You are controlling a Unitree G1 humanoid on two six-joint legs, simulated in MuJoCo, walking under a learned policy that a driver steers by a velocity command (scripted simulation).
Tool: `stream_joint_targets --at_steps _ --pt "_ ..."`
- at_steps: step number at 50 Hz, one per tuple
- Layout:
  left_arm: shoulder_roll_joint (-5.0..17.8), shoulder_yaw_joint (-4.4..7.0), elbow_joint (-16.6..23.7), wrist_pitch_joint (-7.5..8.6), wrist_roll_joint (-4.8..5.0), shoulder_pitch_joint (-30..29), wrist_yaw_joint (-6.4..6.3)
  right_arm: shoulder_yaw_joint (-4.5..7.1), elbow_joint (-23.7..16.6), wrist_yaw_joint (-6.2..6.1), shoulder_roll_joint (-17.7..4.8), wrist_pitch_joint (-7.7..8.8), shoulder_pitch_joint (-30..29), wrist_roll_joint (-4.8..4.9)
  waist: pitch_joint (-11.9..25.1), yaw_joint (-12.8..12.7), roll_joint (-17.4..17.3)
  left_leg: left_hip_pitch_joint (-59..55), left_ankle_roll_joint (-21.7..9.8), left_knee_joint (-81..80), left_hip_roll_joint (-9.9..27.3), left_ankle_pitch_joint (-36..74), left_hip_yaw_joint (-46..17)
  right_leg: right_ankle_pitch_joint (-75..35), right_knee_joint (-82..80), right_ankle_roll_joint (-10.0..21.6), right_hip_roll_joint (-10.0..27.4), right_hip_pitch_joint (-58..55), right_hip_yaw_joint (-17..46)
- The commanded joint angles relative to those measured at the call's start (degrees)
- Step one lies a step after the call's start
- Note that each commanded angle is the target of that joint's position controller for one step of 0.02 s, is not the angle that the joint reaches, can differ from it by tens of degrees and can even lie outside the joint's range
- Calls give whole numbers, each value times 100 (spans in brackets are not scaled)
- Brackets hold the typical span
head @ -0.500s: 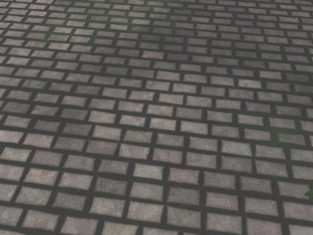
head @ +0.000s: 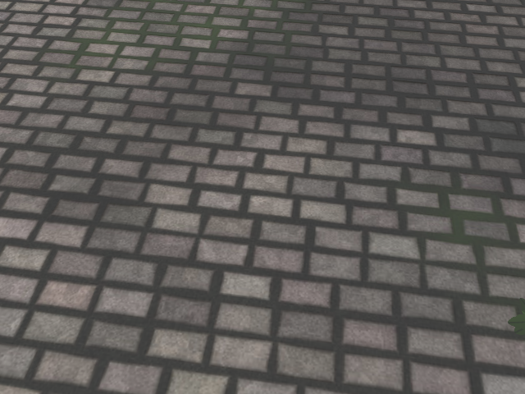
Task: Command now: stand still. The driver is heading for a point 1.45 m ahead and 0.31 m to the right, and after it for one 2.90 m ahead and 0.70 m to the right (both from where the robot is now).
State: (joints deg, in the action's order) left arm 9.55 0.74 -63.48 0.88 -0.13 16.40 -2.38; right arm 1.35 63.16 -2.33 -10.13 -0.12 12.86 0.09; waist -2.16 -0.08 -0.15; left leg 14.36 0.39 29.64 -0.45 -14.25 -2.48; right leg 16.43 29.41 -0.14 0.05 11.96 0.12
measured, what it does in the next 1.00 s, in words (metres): shifts its weight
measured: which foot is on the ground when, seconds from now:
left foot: down 0.00-1.00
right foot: down 0.00-0.98, up 1.00-1.00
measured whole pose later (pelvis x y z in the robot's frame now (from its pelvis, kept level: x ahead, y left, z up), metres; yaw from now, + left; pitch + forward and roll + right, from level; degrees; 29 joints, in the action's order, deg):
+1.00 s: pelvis +0.05 +0.02 -0.01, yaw +0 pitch +1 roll +0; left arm 12.1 2.2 -61.6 2.7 2.0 24.4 -1.4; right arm 1.9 61.9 -0.7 -10.0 5.3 19.0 1.4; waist 1.2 -0.2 2.5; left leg 14.4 -4.1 33.3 -1.3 -19.9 2.9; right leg 23.9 37.0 1.3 1.8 12.4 1.3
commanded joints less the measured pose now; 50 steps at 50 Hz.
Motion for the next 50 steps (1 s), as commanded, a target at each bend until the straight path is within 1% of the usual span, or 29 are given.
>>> stream_joint_targets --at_steps 1,17,36,37,38,39,40,41,42,43,44,45,46,47,48,49,50 --pt "490 67 81 25 2 390 -12 65 -112 -17 -510 34 236 1 -95 0 18 -94 -184 -489 88 531 -50 -394 -610 113 87 319 72" --pt "455 43 108 26 9 533 -7 27 -84 -29 -476 38 405 6 -118 2 16 -84 -158 -457 86 586 -24 -454 -601 130 74 329 74" --pt "417 30 139 30 16 657 -5 11 -84 -40 -433 42 564 10 -152 3 14 -76 -134 -432 84 607 -4 -479 -595 142 64 337 75" --pt "357 17 72 22 13 779 -8 -6 -18 -41 -362 37 684 4 -5 4 35 -144 -141 -436 16 59 72 100 -643 160 18 278 33" --pt "439 50 60 5 50 814 -23 14 -3 -50 -398 28 715 34 -91 -5 90 -20 -186 -307 -119 -844 192 1011 -645 245 -34 360 35" --pt "586 99 103 -3 87 786 -41 45 -28 -59 -471 35 708 61 -277 -15 185 262 -261 -160 -202 -1779 262 1986 -683 385 20 528 167" --pt "657 124 155 17 113 795 -47 55 -94 -57 -489 74 623 66 -527 -50 247 589 -340 -52 -173 -2251 233 2664 -827 540 196 705 431" --pt "731 151 176 69 141 895 -38 42 -177 -37 -412 150 513 77 -686 -112 383 887 -386 146 -126 -2239 216 3001 -1004 715 465 695 831" --pt "852 199 165 135 171 1074 -19 23 -252 3 -306 254 403 92 -737 -195 610 1166 -376 510 -124 -1894 297 3187 -1254 923 821 506 1364" --pt "1013 264 145 190 178 1216 2 4 -323 52 -190 355 311 107 -697 -230 947 1369 -347 1075 -161 -1338 514 3351 -1606 1171 1308 278 2054" --pt "1114 308 184 225 175 1161 18 2 -385 98 -176 434 219 120 -766 -214 1054 1366 -409 1508 -19 -1014 462 3294 -1860 1390 1714 431 2621" --pt "1085 304 281 255 151 964 33 19 -407 138 -212 495 242 138 -807 -101 956 1272 -506 1616 91 -1041 396 3088 -1930 1432 1818 622 2712" --pt "1063 295 387 270 165 702 58 20 -380 164 -175 539 411 163 -816 72 940 959 -601 1260 118 -1196 430 2869 -1855 1326 1722 817 2453" --pt "1040 282 503 264 222 365 84 26 -267 174 -132 573 771 188 -816 323 912 184 -680 430 67 -1106 516 2584 -1623 1106 1447 1215 1963" --pt "997 270 600 253 255 146 101 82 -60 169 -204 580 1228 168 -760 511 712 -702 -636 -184 -80 -737 569 2105 -1185 869 1014 1608 1384" --pt "861 236 710 287 241 -50 111 190 141 158 -486 577 1848 118 -560 695 95 -1494 -670 -557 298 -638 -165 1206 -24 606 551 2082 742" --pt "514 153 880 391 219 -133 123 370 253 160 -1144 593 2703 126 -146 901 -1451 -2339 -1185 -1572 1490 -1351 -2234 627 2121 274 -105 2943 -249"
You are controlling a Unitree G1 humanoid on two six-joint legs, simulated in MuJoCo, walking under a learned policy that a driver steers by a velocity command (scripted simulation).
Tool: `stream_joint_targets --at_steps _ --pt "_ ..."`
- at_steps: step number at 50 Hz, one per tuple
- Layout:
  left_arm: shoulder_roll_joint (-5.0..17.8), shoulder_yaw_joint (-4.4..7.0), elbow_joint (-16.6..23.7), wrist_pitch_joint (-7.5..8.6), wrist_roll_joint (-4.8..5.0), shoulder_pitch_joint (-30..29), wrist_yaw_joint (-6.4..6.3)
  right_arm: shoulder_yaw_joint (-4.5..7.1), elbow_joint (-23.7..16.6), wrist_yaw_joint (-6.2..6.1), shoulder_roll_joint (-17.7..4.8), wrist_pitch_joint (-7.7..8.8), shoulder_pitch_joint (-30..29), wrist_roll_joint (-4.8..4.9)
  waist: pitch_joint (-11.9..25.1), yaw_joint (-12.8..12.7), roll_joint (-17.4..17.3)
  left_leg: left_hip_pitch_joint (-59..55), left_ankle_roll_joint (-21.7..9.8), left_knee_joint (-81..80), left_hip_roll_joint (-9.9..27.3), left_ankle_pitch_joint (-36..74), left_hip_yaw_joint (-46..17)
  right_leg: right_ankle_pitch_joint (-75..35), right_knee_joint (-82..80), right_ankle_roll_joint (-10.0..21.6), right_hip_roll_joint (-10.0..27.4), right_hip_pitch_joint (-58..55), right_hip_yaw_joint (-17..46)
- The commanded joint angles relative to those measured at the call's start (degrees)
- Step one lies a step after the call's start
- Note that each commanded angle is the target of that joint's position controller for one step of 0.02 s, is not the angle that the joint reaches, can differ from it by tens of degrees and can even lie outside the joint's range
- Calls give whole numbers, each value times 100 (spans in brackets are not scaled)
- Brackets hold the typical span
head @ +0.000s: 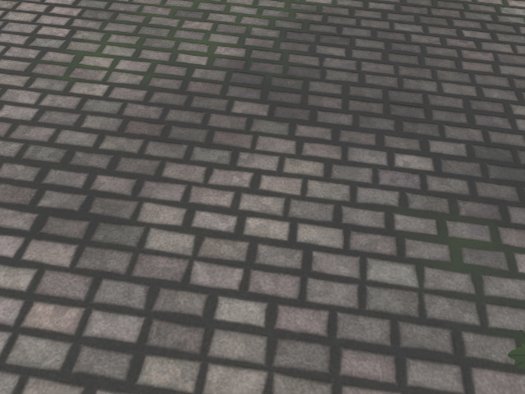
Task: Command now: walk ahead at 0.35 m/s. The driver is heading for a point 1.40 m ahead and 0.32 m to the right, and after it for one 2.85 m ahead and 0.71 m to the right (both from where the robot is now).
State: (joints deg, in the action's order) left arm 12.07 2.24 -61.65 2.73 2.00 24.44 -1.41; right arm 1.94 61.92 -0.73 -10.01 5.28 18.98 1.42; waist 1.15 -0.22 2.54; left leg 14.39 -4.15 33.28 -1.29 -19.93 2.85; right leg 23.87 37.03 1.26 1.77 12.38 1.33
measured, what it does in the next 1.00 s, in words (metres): walks ahead, turning right: right foot, then left foot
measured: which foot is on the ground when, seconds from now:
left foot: down 0.00-0.46, up 0.48-0.92, down 0.94-1.00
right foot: up 0.00-0.42, down 0.44-0.94, up 0.96-1.00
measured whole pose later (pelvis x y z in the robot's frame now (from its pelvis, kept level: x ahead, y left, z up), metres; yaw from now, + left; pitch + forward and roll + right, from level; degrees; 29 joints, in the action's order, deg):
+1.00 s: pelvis +0.55 -0.08 +0.00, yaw -23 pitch +3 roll +1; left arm 15.6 2.9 -48.8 3.5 1.0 21.6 -0.2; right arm 2.0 41.7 1.1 -14.5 8.5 4.6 -0.3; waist 0.2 -3.3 1.2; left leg 26.2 -2.5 30.4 -2.1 -7.6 1.0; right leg 28.7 50.2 3.9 -5.7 11.3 9.4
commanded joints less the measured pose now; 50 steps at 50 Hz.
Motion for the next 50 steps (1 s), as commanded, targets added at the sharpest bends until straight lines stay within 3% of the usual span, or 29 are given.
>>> stream_joint_targets --at_steps 1,2,3,4,5,7,12,17,19,20,21,22,23,24,25,26,27,28,29,31,34,38,42,44,46,47,48,49,50 --pt "179 -23 838 331 44 -978 27 296 345 75 -1309 140 2256 -104 -409 845 -2047 -2331 -1316 -2506 2404 -1115 -4610 604 2718 180 -431 3639 35" --pt "352 11 845 399 97 -1002 68 165 184 82 -895 210 1648 -129 -790 507 -1150 -2098 -1267 -2397 2408 -982 -4301 284 3498 313 -45 4044 363" --pt "370 10 810 439 85 -958 123 93 31 108 -677 235 1226 -109 -844 339 -790 -1981 -1061 -2356 2120 -636 -3496 -310 3653 417 159 4151 394" --pt "427 49 786 469 14 -973 137 60 -71 143 -664 216 941 -95 -802 211 -563 -1891 -864 -2407 1859 -103 -2846 -792 3426 453 327 4081 316" --pt "564 117 782 463 -29 -1040 154 17 -108 151 -563 176 850 -97 -799 162 -561 -1858 -657 -2436 1671 681 -2217 -1102 3127 434 447 3958 258" --pt "420 127 763 370 -13 -1079 232 -43 -31 105 -395 76 1123 -156 -651 187 -757 -1792 -430 -2423 1358 1780 -1302 -1422 2855 334 485 3665 44" --pt "77 -53 1374 251 -29 -2350 300 -2 -153 -71 -809 53 1064 -234 -922 342 -616 -1053 -394 -2753 1222 2339 -331 -2379 1049 162 280 3254 -193" --pt "229 -90 1799 251 -20 -3022 472 57 -169 -88 -993 62 1185 -123 -1032 355 -645 -1535 -330 -2658 1511 3124 221 -2536 -11 441 89 2742 -507" --pt "410 -3 1884 276 -40 -2878 536 95 -263 -104 -1144 15 1029 -139 -682 107 -821 -1957 -207 -1924 1589 5310 453 -2147 -63 669 -223 2185 -786" --pt "569 85 1834 274 -31 -2498 554 122 -323 -131 -1239 -36 938 -163 -349 -141 -990 -2124 -129 -1250 1603 6428 553 -1896 16 775 -434 1694 -924" --pt "826 230 1647 262 -4 -1688 562 148 -408 -151 -1332 -102 796 -199 139 -569 -1128 -2014 -40 -163 1555 7051 644 -1831 -86 911 -653 712 -977" --pt "1179 418 1428 213 3 -805 515 144 -551 -147 -1380 -108 655 -199 615 -1026 -1024 -1205 139 1210 1360 6572 689 -2002 -380 1112 -633 -776 -641" --pt "1702 542 1286 121 -42 -41 380 32 -778 -103 -1045 -3 729 -340 1275 -1003 183 459 322 3328 804 2995 687 -1893 -417 1484 655 -2477 1389" --pt "1832 520 1435 142 -155 -161 391 -163 -942 49 -371 251 1252 -187 2263 -453 1236 2382 498 5215 -312 -1115 -391 -718 -1689 2691 1985 -3899 4893" --pt "1362 433 1390 165 -173 -261 368 4 -1114 112 -991 482 487 4 1786 -715 566 2973 255 5470 70 -804 -1165 -532 -2113 2247 1664 -3535 4567" --pt "1092 359 1461 210 -135 -642 354 49 -1352 106 -1163 552 -24 121 922 -551 275 3155 136 5141 328 -302 -993 -922 -2161 1946 1439 -2610 3531" --pt "964 304 1608 264 -124 -1163 394 79 -1368 37 -1167 546 -181 45 453 -210 -509 2825 146 4657 585 61 -930 -1571 -2278 1764 1176 -1524 2843" --pt "831 259 1735 288 -152 -1514 405 160 -1364 -28 -1215 464 -147 -47 258 48 -653 2405 195 4228 767 235 -899 -2026 -2359 1656 931 -744 2304" --pt "787 232 1798 286 -189 -1641 396 183 -1414 -36 -1168 357 -20 -87 153 235 -482 2069 247 4015 879 279 -917 -2201 -2475 1641 780 -222 2046" --pt "845 239 1785 294 -137 -1528 346 197 -1557 -61 -1014 211 -44 -178 -10 340 -263 1893 420 3447 943 357 -775 -2514 -2612 1673 618 390 1684" --pt "1100 306 1773 289 -136 -1138 196 194 -1936 -114 -966 145 -858 -288 -212 144 -99 2038 670 2173 798 1323 -567 -2717 -2667 1582 364 777 1316" --pt "1116 317 1715 216 -60 -618 112 101 -2196 -46 -761 200 -1756 -206 -141 -288 115 1685 661 210 412 2693 -462 -2254 -2419 1216 169 498 1146" --pt "1030 277 1558 184 -61 -185 100 112 -2413 109 -946 299 -2219 -137 -136 -512 197 1777 484 -374 351 2583 -541 -2165 -1969 1176 593 -418 1606" --pt "1104 294 1555 137 -104 -143 78 149 -2494 171 -1087 360 -2229 -139 -120 -440 282 1733 308 -577 288 2006 -516 -2476 -1679 1111 810 -894 1875" --pt "1131 292 1604 90 -125 -293 77 231 -2365 164 -1245 401 -1590 -147 118 -53 413 854 37 -914 116 1728 -321 -3638 -1098 955 680 -1050 1820" --pt "975 223 1689 101 -162 -416 100 324 -2202 132 -1473 421 -773 -207 752 331 310 -431 -272 -733 457 1973 -612 -4029 -113 798 379 -713 1564" --pt "736 126 1805 147 -262 -263 104 427 -2093 109 -1882 401 259 -240 1625 617 -452 -2266 -810 -489 1488 2190 -1842 -2715 1628 531 -174 510 1063" --pt "428 29 1733 239 -68 558 142 517 -1778 172 -2037 305 755 -188 2104 370 -2276 -3738 -1583 -1183 2485 846 -4296 727 3261 187 -843 2479 690" --pt "996 120 1701 273 37 194 141 377 -1843 179 -1454 278 676 -66 1498 539 -1476 -3458 -1325 -1502 2379 -401 -4522 772 3824 230 -470 3223 1060"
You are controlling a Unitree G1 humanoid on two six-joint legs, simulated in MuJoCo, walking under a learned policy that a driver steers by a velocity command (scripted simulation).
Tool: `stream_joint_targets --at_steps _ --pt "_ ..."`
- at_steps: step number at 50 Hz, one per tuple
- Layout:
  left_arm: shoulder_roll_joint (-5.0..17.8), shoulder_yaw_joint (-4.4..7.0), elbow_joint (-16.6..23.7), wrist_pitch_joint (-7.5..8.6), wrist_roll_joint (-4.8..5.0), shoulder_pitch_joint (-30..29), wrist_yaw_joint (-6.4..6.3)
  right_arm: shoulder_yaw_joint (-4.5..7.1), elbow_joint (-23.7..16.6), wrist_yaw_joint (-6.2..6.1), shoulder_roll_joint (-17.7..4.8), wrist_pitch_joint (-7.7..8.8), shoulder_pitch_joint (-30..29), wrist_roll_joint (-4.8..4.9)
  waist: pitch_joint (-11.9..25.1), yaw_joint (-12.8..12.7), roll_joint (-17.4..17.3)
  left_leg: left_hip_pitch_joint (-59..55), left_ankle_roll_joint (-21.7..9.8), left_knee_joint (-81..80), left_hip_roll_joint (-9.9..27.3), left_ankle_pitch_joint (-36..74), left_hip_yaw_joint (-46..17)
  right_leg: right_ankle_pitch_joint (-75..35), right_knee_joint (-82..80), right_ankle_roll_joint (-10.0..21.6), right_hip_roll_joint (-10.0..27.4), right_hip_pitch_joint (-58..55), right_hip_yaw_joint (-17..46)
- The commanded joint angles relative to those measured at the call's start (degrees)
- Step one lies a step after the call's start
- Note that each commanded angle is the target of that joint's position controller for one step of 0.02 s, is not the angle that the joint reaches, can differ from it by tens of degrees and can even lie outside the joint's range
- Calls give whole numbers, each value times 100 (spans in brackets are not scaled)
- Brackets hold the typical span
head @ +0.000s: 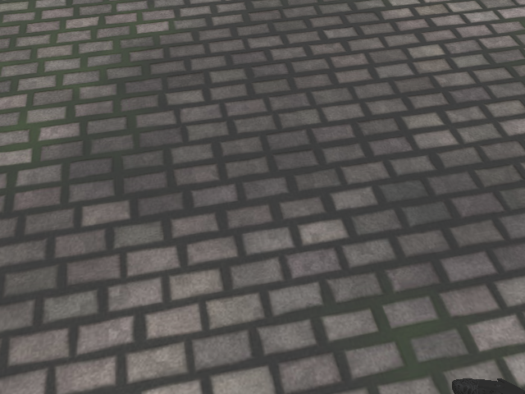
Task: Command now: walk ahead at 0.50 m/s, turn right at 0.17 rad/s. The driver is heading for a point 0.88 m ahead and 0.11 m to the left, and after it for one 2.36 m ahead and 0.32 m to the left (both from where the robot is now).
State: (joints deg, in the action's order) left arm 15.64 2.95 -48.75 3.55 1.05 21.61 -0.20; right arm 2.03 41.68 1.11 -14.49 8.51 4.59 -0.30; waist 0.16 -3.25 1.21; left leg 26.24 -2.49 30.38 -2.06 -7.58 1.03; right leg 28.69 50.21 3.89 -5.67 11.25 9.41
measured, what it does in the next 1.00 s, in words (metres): walks ahead: right foot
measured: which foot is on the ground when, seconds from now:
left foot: down 0.00-0.48, up 0.50-1.00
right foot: up 0.00-0.44, down 0.46-1.00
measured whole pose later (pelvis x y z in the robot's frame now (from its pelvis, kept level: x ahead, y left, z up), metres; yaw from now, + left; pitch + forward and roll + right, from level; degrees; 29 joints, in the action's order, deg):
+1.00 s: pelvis +0.53 -0.02 +0.00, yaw +13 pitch +3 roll -2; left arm 15.4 3.9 -50.4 3.3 0.5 19.3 -0.8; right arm 2.7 39.2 3.6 -13.7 2.3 5.3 1.3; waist -1.2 -4.0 -1.4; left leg 34.7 -4.6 36.7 2.6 -5.2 3.0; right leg 24.2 16.4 -0.9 0.3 -6.2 -14.9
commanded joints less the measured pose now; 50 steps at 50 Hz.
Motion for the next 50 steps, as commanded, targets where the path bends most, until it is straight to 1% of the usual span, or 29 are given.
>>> stream_joint_targets --at_steps 1,2,3,4,6,9,13,16,19,21,22,23,24,25,26,27,28,29,30,31,34,37,39,41,44,46,48,49,50 --pt "831 100 572 199 136 -234 29 289 97 -30 -761 -88 1665 117 744 860 -731 -3822 -1216 -1337 2236 -1463 -3467 -286 2519 -29 530 3553 43" --pt "735 83 661 199 33 -577 24 240 16 -17 -723 -124 1301 60 325 702 -252 -3024 -1124 -1505 1994 -751 -2856 -734 2261 -63 780 3361 -204" --pt "642 100 708 197 -55 -690 26 212 4 7 -643 -136 1111 23 75 549 -190 -2514 -1104 -1660 1781 -201 -2468 -1001 1899 -95 953 3200 -287" --pt "546 105 713 174 -67 -596 33 184 11 23 -588 -129 1039 -22 74 399 -372 -2194 -1051 -1793 1599 150 -2143 -1144 1666 -119 1090 2894 -334" --pt "343 74 674 119 -46 -431 33 185 89 46 -583 -108 1089 20 123 297 -590 -1931 -1092 -1980 1409 717 -1660 -1262 1310 -203 1146 2665 -509" --pt "227 26 872 105 -95 -905 11 258 220 -6 -828 -128 1284 61 10 370 -513 -1867 -1153 -2174 1400 1329 -1231 -1852 436 -358 1231 2891 -638" --pt "107 -27 1060 161 -68 -1648 65 271 370 -70 -915 -226 1581 122 -100 617 -538 -1866 -913 -2198 1169 1282 -690 -3052 -1029 -371 1084 2559 -812" --pt "143 -27 1234 192 -11 -2164 139 275 524 -76 -977 -283 1903 155 -236 805 -568 -2088 -882 -2098 1313 1025 -708 -3265 -1573 -338 945 2410 -894" --pt "255 2 1419 244 16 -2455 235 296 628 -103 -1038 -368 1998 172 -338 775 -624 -2607 -795 -1841 1596 1161 -853 -2804 -1925 -149 878 2469 -868" --pt "407 65 1399 276 0 -2202 265 328 638 -133 -1146 -427 1894 172 -178 542 -697 -2807 -675 -1448 1655 1903 -838 -2440 -2135 13 740 1949 -971" --pt "543 148 1267 281 -23 -1707 247 326 620 -146 -1169 -455 1780 175 119 230 -682 -2760 -567 -863 1492 2778 -654 -2455 -2320 138 574 1185 -1131" --pt "828 288 1009 273 -50 -808 195 274 575 -158 -1046 -466 1759 137 721 -157 -559 -2329 -404 199 1197 3035 -409 -2611 -2269 333 646 -156 -1065" --pt "1307 407 835 241 -122 309 124 139 390 -175 -738 -440 1769 -23 1645 -510 252 -1065 -172 2135 794 1253 -98 -2902 -2097 756 1876 -1932 332" --pt "1547 437 752 212 -138 412 173 -36 384 -122 -111 -319 2572 88 2253 -77 1755 1103 76 3830 -99 -2509 -362 -1684 -2787 1568 2939 -3497 2875" --pt "971 307 792 204 -78 371 169 113 468 -100 -771 -244 2182 227 1810 -332 984 1740 21 4420 196 -2528 -945 -965 -3112 1329 2808 -3134 2905" --pt "781 233 818 211 -52 1 149 187 303 -88 -979 -218 1634 308 1009 -272 648 1949 -27 4397 428 -1951 -846 -1233 -3226 1077 2646 -2340 1989" --pt "663 182 854 221 -84 -421 159 184 267 -115 -905 -239 1393 256 635 -57 204 1675 12 4127 684 -1440 -720 -1770 -3399 939 2409 -1534 1361" --pt "502 147 859 244 -120 -708 184 213 258 -133 -845 -296 1301 177 335 114 186 1472 52 3844 830 -1126 -708 -2094 -3613 871 2194 -949 883" --pt "432 135 832 287 -164 -849 192 226 292 -129 -762 -381 1458 182 271 296 389 1128 76 3719 960 -893 -754 -2270 -3817 816 2071 -562 524" --pt "395 146 783 332 -168 -902 198 219 340 -128 -648 -458 1572 202 226 372 435 948 109 3660 983 -768 -746 -2414 -3993 824 1997 -327 273" --pt "527 211 587 412 -193 -843 153 233 265 -150 -514 -579 1408 191 -20 436 252 1236 207 3396 973 -237 -862 -3094 -4238 827 1981 -150 -398" --pt "593 236 427 384 -206 -707 69 247 140 -125 -476 -563 1052 169 -133 355 164 1593 254 2678 893 582 -930 -3508 -4278 730 1917 -416 -934" --pt "643 238 382 357 -188 -710 30 228 51 -61 -422 -536 751 159 -214 258 154 1499 226 2001 848 1128 -739 -3536 -4305 602 1814 -491 -1303" --pt "725 252 303 322 -164 -562 -7 179 -107 11 -327 -523 321 139 -349 74 96 1468 179 1458 823 1394 -462 -3534 -4328 535 1851 -657 -1522" --pt "831 287 137 207 -113 -226 -40 128 -418 123 -243 -518 -231 146 -547 -154 37 1773 65 945 793 1177 -220 -3770 -4148 515 2070 -1313 -1688" --pt "887 308 74 105 -70 -125 -53 124 -621 205 -248 -519 -463 157 -593 -193 62 1880 -34 751 723 749 -13 -4166 -3896 477 2199 -1721 -1792" --pt "1009 336 98 19 -41 -236 -84 170 -760 273 -334 -530 -414 168 -440 -26 212 1440 -212 624 484 201 299 -5519 -3411 361 2230 -1872 -1978" --pt "1109 362 131 -16 -27 -297 -115 224 -779 283 -435 -549 -238 165 -230 122 365 1020 -324 652 275 -99 489 -6541 -3003 299 2221 -1914 -2058" --pt "1192 384 159 -58 -20 -361 -148 312 -723 279 -592 -568 189 170 55 389 488 410 -459 663 43 -365 627 -7387 -2342 238 2187 -1879 -2124"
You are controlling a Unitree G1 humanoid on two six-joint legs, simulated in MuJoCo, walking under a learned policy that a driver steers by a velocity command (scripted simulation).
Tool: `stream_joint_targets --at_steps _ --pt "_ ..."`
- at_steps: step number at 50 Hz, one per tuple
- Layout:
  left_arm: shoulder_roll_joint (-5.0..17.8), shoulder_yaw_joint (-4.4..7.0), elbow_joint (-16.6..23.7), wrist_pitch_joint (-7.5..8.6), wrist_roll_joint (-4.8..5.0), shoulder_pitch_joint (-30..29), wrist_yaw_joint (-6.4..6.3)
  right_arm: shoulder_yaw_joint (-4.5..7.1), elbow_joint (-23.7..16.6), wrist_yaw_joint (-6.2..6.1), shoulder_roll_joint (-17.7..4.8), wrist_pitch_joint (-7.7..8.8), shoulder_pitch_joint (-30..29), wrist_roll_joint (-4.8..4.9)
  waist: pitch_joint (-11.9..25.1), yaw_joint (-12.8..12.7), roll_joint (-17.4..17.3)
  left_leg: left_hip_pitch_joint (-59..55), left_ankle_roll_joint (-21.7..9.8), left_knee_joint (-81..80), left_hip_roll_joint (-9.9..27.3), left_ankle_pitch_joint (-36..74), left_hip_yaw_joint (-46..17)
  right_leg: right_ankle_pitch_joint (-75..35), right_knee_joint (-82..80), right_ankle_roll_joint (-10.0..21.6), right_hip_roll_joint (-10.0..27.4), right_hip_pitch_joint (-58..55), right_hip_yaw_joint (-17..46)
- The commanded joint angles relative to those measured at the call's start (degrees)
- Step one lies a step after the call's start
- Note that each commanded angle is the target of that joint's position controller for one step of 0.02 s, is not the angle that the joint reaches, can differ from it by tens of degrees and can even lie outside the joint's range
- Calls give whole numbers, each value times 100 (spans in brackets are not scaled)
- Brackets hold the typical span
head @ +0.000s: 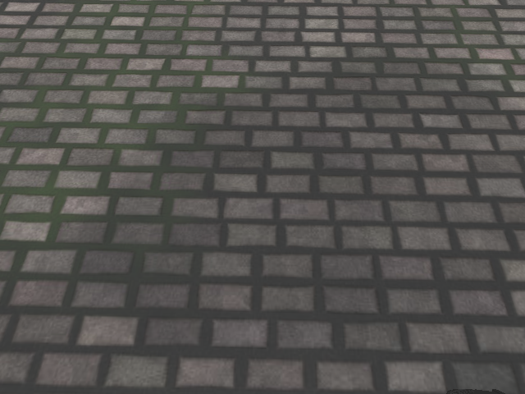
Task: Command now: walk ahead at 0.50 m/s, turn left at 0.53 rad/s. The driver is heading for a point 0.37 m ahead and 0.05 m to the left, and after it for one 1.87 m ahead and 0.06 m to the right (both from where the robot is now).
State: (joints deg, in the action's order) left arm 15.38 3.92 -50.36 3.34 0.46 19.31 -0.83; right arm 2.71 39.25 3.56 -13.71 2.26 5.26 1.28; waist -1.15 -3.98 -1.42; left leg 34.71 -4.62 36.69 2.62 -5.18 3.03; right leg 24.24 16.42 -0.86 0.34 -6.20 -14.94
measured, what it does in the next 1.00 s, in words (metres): walks ahead: left foot, then right foot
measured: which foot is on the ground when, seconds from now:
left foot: up 0.00-0.02, down 0.04-0.52, up 0.54-0.86, down 0.88-1.00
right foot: down 0.00-0.04, up 0.06-0.46, down 0.48-0.90, up 0.92-1.00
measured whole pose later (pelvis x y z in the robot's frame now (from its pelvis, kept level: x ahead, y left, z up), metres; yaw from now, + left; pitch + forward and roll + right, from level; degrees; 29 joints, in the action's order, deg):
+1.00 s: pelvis +0.33 +0.05 +0.01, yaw -3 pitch +2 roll -1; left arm 18.8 5.6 -38.5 -2.3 0.8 10.4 -1.1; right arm 3.8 39.6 -1.8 -15.1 0.5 12.6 -1.8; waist -0.8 0.0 2.2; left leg 17.1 -0.5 28.7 0.4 -13.5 -1.2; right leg 23.8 56.2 -1.6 -6.6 32.5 7.0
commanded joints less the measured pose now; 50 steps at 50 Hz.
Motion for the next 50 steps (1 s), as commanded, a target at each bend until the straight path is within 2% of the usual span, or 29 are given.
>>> stream_joint_targets --at_steps 1,2,3,4,5,6,7,8,10,14,16,19,22,24,25,26,27,28,30,32,36,40,43,44,45,46,47,48,50 --pt "1259 288 349 -69 61 -247 -109 394 -315 -6 -935 50 911 21 601 926 710 -1563 -440 -306 -643 -399 439 -7039 2091 583 1441 214 210" --pt "1183 245 435 -29 44 -289 -129 595 -100 -120 -1358 9 1849 4 1100 1398 354 -3304 -724 -629 -386 -100 -255 -5733 3643 345 1198 1401 199" --pt "266 -38 734 134 -175 282 -16 707 -70 -199 -2025 20 1892 21 1544 772 -1248 -5505 -1730 -778 1182 -358 -3267 -27 5820 -17 92 4190 478" --pt "545 -42 833 402 -15 -112 91 586 -226 -195 -1695 93 2106 -29 2483 1051 -799 -6028 -2173 -1710 1754 -932 -5173 997 6665 20 -274 4973 1919" --pt "841 50 1031 525 206 -749 152 488 -182 -182 -1349 140 1949 -85 1744 1186 -462 -5593 -1797 -1858 1541 -696 -4297 480 6579 158 60 5453 2132" --pt "773 10 1099 576 181 -882 142 432 -216 -183 -1163 164 1572 -41 1119 919 -69 -4681 -1565 -1876 1288 -291 -3518 -29 6036 234 307 5338 2067" --pt "772 35 1039 565 36 -891 99 375 -306 -184 -990 163 1143 -38 712 645 198 -3790 -1402 -1951 1057 285 -2971 -269 5525 194 488 4987 2010" --pt "850 92 1015 492 -44 -762 86 318 -415 -204 -844 167 881 -95 572 427 115 -3177 -1342 -2084 894 738 -2623 -437 5233 145 619 4546 2031" --pt "761 105 1029 337 -102 -607 84 329 -468 -236 -901 183 752 -91 447 239 46 -2531 -1355 -2294 732 1125 -2358 -595 4800 -25 642 4196 1938" --pt "480 7 1239 229 -183 -1224 20 410 -361 -397 -1189 133 901 -78 154 336 -86 -1744 -1053 -2093 260 2545 -1496 -1630 3279 -323 327 3895 1664" --pt "357 -53 1226 254 -153 -1464 73 392 -272 -459 -1126 49 1055 -52 368 521 -306 -1794 -765 -1863 45 2584 -1148 -2594 2350 -307 85 3490 1527" --pt "393 -64 1225 302 -90 -1700 205 295 -65 -487 -920 20 1363 -70 540 755 -443 -2279 -617 -1681 286 2032 -1313 -3370 1692 -162 33 3261 1594" --pt "636 29 1230 348 -124 -1586 279 263 13 -463 -902 49 1240 -144 541 629 -506 -2832 -510 -1140 616 2184 -1553 -2830 1346 202 57 3229 1675" --pt "799 108 1085 380 -179 -1066 269 244 5 -467 -848 76 1091 -151 721 332 -306 -2849 -225 -288 267 2449 -1306 -3785 863 485 15 2398 1615" --pt "1167 173 1137 398 -255 -868 252 200 -75 -466 -723 122 1434 -249 1215 482 321 -2264 61 748 -195 1404 -1088 -5928 1258 914 698 1239 2365" --pt "1175 161 1135 317 -298 -558 228 128 24 -473 -617 152 2007 -225 1900 444 1228 -1072 531 2446 -671 -1069 -753 -7013 1341 1945 1744 -120 3672" --pt "874 92 1054 221 -138 -332 242 135 -27 -442 -819 102 1894 -228 2197 327 1512 -508 712 3091 -739 -3256 -885 -6306 894 2271 2042 -316 4680" --pt "871 93 1143 132 -12 -562 247 207 -99 -441 -1054 -11 1565 -129 1822 304 995 -146 758 3552 -509 -3132 -1051 -4477 712 2067 1893 49 4720" --pt "934 105 1314 -52 -9 -984 197 237 -227 -501 -1029 -238 939 -114 915 301 410 121 764 3480 -340 -2662 -906 -2448 280 1677 1544 1323 4278" --pt "949 131 1411 -197 -70 -1264 130 219 -275 -572 -833 -338 889 -143 548 496 631 -426 720 2456 -273 -2274 -770 -1466 -61 1334 1005 2329 3805" --pt "986 225 1498 -326 -55 -1214 13 164 -192 -616 -591 -273 950 -170 867 461 993 -1101 773 1271 -450 -1813 -655 -1346 -52 1312 699 2505 3574" --pt "1031 282 1551 -424 1 -1126 -33 194 -254 -565 -664 -201 750 -137 911 348 1052 -1324 732 449 -508 -1482 -745 -815 -11 1258 751 2393 4023" --pt "1017 293 1600 -534 67 -1181 -73 244 -179 -486 -670 -108 973 -110 775 525 1058 -2013 525 -839 -561 -878 -590 -464 190 1005 537 2639 4101" --pt "921 269 1594 -552 85 -1075 -86 307 -163 -487 -830 -92 1104 -141 746 564 917 -2497 361 -1276 -232 -770 -764 -146 436 783 323 2987 3963" --pt "682 209 1690 -540 74 -1070 -78 422 -203 -522 -1313 -107 1248 -297 696 539 -17 -2945 -136 -1724 936 -1118 -1863 402 1462 439 -143 3830 3315" --pt "691 235 1851 -459 99 -1182 -58 490 -230 -508 -1556 -130 1021 -483 430 448 -1545 -2434 -871 -2264 1897 -467 -3184 874 2976 176 -869 4423 2169" --pt "1056 362 1731 -411 -7 -961 -35 400 -423 -532 -1260 -81 641 -511 428 336 -1143 -2215 -1043 -2175 2033 -2 -3122 770 4185 2 -501 4325 2402" --pt "1147 424 1529 -450 33 -693 -22 325 -516 -570 -989 -61 270 -406 413 161 -724 -2181 -797 -2006 1695 275 -2481 451 4689 -72 -474 4275 2358" --pt "946 391 1346 -589 18 -449 -66 258 -567 -593 -809 -52 52 -209 336 161 -494 -2386 -522 -1807 1268 692 -1681 -47 5376 -287 -387 4435 2217"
